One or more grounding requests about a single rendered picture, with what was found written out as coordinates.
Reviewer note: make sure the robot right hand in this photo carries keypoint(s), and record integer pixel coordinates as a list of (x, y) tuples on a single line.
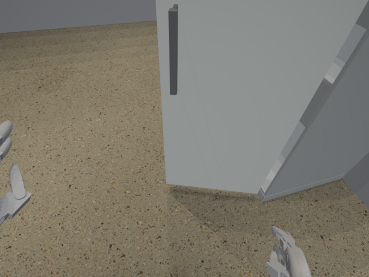
[(293, 261)]

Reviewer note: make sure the robot left hand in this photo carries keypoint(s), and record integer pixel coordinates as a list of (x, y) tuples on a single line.
[(12, 202)]

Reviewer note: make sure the handle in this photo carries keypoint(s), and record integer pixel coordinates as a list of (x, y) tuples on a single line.
[(173, 47)]

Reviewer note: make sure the fridge door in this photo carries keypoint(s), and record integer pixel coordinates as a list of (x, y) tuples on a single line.
[(247, 70)]

